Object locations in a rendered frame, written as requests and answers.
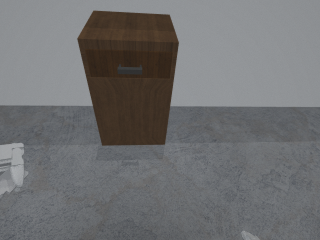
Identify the right robot hand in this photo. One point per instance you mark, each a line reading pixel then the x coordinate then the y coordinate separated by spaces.
pixel 248 236

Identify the drawer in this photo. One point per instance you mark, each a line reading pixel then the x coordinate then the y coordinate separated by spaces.
pixel 104 63

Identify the handle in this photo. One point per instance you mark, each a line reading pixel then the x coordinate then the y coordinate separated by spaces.
pixel 129 70

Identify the left robot hand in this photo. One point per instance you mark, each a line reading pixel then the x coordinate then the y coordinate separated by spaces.
pixel 12 168

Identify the cabinet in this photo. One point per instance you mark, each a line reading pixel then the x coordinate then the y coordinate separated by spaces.
pixel 130 111

